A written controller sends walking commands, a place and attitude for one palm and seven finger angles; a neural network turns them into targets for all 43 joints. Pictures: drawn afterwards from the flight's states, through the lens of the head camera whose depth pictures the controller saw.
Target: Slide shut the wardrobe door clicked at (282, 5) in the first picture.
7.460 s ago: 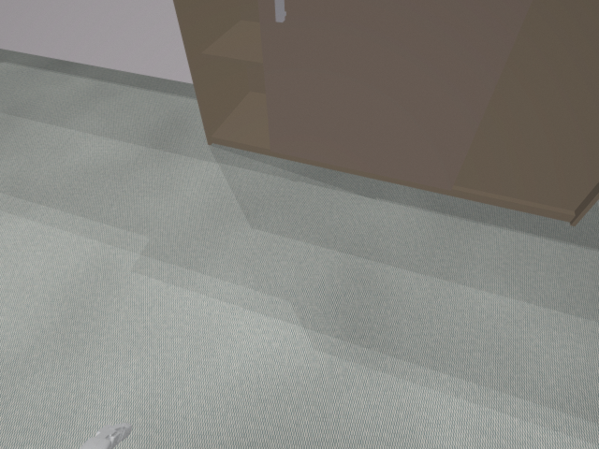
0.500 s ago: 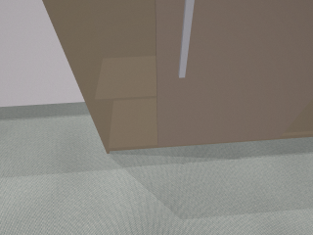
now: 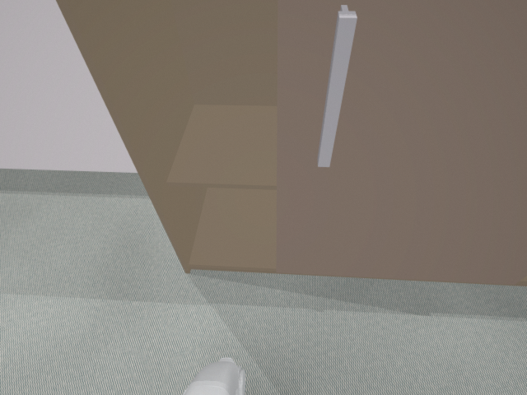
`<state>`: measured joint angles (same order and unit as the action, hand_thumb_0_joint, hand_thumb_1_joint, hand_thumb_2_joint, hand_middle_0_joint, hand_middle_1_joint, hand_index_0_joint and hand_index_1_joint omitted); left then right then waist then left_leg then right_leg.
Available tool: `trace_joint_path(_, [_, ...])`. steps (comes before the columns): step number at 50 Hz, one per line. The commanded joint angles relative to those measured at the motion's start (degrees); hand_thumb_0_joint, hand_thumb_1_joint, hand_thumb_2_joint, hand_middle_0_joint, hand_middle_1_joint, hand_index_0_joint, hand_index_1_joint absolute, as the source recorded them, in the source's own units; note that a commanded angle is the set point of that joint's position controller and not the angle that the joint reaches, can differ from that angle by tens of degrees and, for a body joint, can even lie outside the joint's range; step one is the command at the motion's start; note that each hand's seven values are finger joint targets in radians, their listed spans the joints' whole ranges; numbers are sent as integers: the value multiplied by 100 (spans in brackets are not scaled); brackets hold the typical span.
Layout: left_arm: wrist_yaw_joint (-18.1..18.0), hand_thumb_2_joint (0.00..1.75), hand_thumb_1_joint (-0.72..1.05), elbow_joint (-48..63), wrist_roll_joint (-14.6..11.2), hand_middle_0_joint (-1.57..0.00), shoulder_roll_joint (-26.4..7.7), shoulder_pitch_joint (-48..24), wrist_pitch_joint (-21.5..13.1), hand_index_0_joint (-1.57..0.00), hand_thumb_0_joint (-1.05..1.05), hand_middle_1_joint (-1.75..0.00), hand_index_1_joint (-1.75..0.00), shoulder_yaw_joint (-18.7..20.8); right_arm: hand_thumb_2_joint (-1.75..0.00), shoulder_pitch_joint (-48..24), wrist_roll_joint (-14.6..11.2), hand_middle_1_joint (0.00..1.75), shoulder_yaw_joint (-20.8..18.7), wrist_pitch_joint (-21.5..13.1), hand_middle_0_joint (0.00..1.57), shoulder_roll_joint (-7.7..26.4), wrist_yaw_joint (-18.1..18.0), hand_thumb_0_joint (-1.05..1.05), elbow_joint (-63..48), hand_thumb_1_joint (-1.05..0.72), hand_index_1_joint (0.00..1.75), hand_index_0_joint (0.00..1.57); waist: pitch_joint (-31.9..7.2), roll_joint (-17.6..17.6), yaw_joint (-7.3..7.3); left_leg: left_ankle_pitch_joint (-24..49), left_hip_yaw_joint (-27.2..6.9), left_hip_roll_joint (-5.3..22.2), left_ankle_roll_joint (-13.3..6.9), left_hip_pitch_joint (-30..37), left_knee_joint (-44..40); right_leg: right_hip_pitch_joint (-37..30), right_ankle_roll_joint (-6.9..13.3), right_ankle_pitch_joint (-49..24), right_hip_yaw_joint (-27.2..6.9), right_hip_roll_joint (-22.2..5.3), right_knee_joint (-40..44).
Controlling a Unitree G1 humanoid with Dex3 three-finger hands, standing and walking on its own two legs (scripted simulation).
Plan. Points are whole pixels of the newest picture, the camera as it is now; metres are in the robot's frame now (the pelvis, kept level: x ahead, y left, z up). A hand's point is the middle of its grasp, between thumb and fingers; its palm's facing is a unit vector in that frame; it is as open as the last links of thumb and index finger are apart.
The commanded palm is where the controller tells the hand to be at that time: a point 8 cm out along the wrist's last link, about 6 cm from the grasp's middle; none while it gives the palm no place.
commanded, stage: take the last steps up to it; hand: right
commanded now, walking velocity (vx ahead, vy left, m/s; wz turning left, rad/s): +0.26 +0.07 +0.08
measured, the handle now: (332, 97) +0.63 -0.07 +0.12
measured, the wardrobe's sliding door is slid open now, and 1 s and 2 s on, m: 0.36 0.36 0.36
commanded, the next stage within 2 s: come to a stop and stand still in 0.22 s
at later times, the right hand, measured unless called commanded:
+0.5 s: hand (372, 386) +0.19 -0.16 -0.17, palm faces +0.01 +0.99 -0.17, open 7.3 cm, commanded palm none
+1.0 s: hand (357, 345) +0.24 -0.14 -0.14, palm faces -0.05 +0.95 -0.32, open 7.3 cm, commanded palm none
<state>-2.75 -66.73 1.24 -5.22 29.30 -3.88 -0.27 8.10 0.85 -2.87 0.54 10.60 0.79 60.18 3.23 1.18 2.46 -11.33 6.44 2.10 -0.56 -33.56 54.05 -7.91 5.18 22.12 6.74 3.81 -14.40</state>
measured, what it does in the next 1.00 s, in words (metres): walks ahead: left foot, then right foot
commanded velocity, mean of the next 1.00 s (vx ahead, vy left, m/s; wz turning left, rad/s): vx -0.05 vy -0.01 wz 0.01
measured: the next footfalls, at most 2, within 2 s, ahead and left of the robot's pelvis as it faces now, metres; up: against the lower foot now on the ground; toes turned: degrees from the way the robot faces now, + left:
left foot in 0.12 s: +0.17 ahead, +0.08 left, +0.00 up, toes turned +8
right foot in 0.50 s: +0.31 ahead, -0.13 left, +0.00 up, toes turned -2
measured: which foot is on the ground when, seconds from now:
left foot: up 0.00-0.10, down 0.12-0.52, up 0.54-0.84, down 0.86-1.00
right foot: down 0.00-0.12, up 0.14-0.48, down 0.50-0.86, up 0.88-1.00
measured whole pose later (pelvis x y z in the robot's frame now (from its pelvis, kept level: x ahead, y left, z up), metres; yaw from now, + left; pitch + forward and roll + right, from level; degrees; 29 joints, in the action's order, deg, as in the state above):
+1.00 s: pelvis +0.18 +0.07 +0.00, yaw +6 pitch +0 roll -2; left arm 0.2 -56.5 1.2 -14.9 9.0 4.3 4.6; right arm 13.8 1.4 -2.0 1.5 9.9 -1.0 55.9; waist 2.9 -4.5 -0.5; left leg -17.4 -0.3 1.9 -0.6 -16.9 34.4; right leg 26.1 -1.8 22.3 -1.3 -0.4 -56.1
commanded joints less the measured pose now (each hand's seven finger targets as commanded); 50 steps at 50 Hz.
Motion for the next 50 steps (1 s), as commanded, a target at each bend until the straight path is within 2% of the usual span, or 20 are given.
trace_joint_path(1, [-90,90,90,15,-6,-20,-999,479,-38,-20,0,-30,-30,206,-90,-174,-7,30,46,-174,20,144,-45,0,-455,-90,30,20,269,-778,-202,-422,482,-457,-333,471,-1202,-18,-295,-8105,-422,-1702,-891])
trace_joint_path(4, [-72,90,90,97,-90,-20,-1057,138,5,-20,0,-30,-30,268,-90,1119,15,30,-46,-260,20,408,-131,0,-82,-90,30,20,-156,-912,-801,98,389,-555,-577,2384,-2050,839,-461,-7868,-341,-1607,-2378])
trace_joint_path(5, [-23,90,90,184,-170,-20,-976,-49,4,-20,0,-30,-30,282,-90,1866,40,30,-143,-325,20,673,-152,0,150,-90,30,20,-435,-648,-1156,884,-324,78,-997,3797,-2382,2096,-587,-6222,-258,-1373,-3820])
trace_joint_path(6, [25,90,90,352,-229,-20,-597,-6,-40,-20,0,-30,-30,244,-90,2365,8,30,-252,-380,20,1109,-190,0,250,-90,30,20,-924,555,-1161,2269,-2904,1918,-1861,4793,-2844,3678,-657,-247,6,-373,-6007])
trace_joint_path(7, [49,90,90,510,-201,-20,-751,-168,-3,-20,0,-30,-30,306,-90,2217,-92,30,-242,-346,20,1153,-204,0,122,-90,30,20,-988,155,-961,1873,-3577,2357,-2186,4083,-3596,3679,-306,999,-596,-332,-6910])
trace_joint_path(9, [153,90,90,565,-74,-20,-496,-446,85,-20,0,-30,-30,314,-90,1153,-77,30,-168,-350,20,721,-232,0,-111,-90,30,20,213,-120,-534,428,-2549,1838,-1682,2518,-4134,3998,-243,77,-848,-845,-6605])
trace_joint_path(14, [188,90,90,497,9,-20,-227,-179,339,-20,0,-30,-30,279,-90,708,10,30,-4,-508,20,242,-257,0,-157,-90,30,20,181,-46,162,1656,-851,1119,-1191,1264,-4231,3208,-503,-288,-621,-1085,-5011])
trace_joint_path(19, [158,90,90,602,-37,-20,-182,-986,263,-20,0,-30,-30,138,-90,1111,17,30,45,-424,20,228,-245,0,71,-90,30,20,-212,513,-140,4445,-519,694,-897,2409,-3424,3021,-713,-725,-176,-771,-3042])
trace_joint_path(23, [81,90,90,647,-64,-20,-526,-1246,289,-20,0,-30,-30,210,-90,1164,-16,30,-1,-250,20,478,-336,0,78,-90,30,20,-442,587,-145,4923,-511,588,-501,2895,-2358,2349,-743,-2101,-194,-539,-1523])
trace_joint_path(24, [57,90,90,634,-41,-20,-776,-1056,292,-20,0,-30,-30,291,-90,1168,-33,30,-21,-200,20,500,-350,0,-4,-90,30,20,-615,153,-61,4455,-442,469,-284,2546,-1858,1638,-608,-4131,-327,-854,-1270])
trace_joint_path(25, [23,90,90,630,-43,-20,-1178,-722,302,-20,0,-30,-30,377,-90,1240,-99,30,0,-165,20,427,-371,0,-87,-90,30,20,-994,-531,48,2778,-289,203,-9,1568,-1270,388,-195,-7211,-1015,-1778,-1654])
trace_joint_path(26, [-8,90,90,556,-71,-20,-1484,-303,339,-20,0,-30,-30,465,-90,1305,-146,30,22,-152,20,320,-407,0,-176,-90,30,20,-1206,-1442,197,-1402,-213,-271,118,1022,-80,-109,434,-9620,-1734,-2744,-1419])
trace_joint_path(27, [-60,90,90,583,-103,-20,-1598,-482,399,-20,0,-30,-30,464,-90,1342,-114,30,-3,-76,20,403,-422,0,-249,-90,30,20,-952,-1435,113,-3002,-742,-291,109,935,900,358,899,-9807,-1816,-3100,-1284])
trace_joint_path(32, [-126,90,90,1116,10,-20,-1417,-1981,505,-20,0,-30,-30,503,-90,1123,-39,30,-214,190,20,470,-313,0,-406,-90,30,20,-626,-862,-331,-1867,-1088,-180,208,552,1524,1324,448,-6153,-1112,-2397,-1029])
trace_joint_path(39, [72,90,90,1424,64,-20,-1613,-2489,601,-20,0,-30,-30,657,-90,1183,-27,30,-191,214,20,387,-218,0,-597,-90,30,20,-874,-1685,-405,-1364,-505,-32,194,1763,-904,2183,220,-3135,-988,-2104,-986])
trace_joint_path(41, [148,90,90,1428,13,-20,-1472,-2411,658,-20,0,-30,-30,649,-90,1518,22,30,-204,84,20,578,-224,0,-469,-90,30,20,-878,-934,-575,-134,-407,-36,217,2502,-2594,2627,-222,-1433,-758,-1532,-1693])
trace_joint_path(43, [214,90,90,1599,-73,-20,-741,-2142,726,-20,0,-30,-30,510,-90,917,123,30,-185,-43,20,1451,-256,0,-723,-90,30,20,-251,1769,-378,481,-2819,1808,-451,1520,-3868,3504,-717,1289,-690,-357,-3611])
trace_joint_path(44, [213,90,90,1577,-42,-20,-947,-2164,789,-20,0,-30,-30,527,-90,679,97,30,-153,-30,20,1437,-258,0,-858,-90,30,20,-216,1222,-383,-659,-2764,1957,-803,849,-4139,3159,-661,1070,-1151,-491,-4042])
trace_joint_path(46, [288,90,90,1462,1,-20,-1074,-2167,798,-20,0,-30,-30,550,-90,202,106,30,-254,-35,20,1421,-272,0,-955,-90,30,20,153,1368,-261,-1856,-2931,1594,-685,647,-4372,3440,-616,337,-1184,-516,-4625])
trace_joint_path(50, [322,90,90,1224,-14,-20,-1199,-1700,627,-20,0,-30,-30,490,-90,364,87,30,-229,-110,20,1159,-309,0,-919,-90,30,20,-187,933,-291,388,-2037,1318,-660,2070,-3690,3553,-759,-179,-894,-507,-4214])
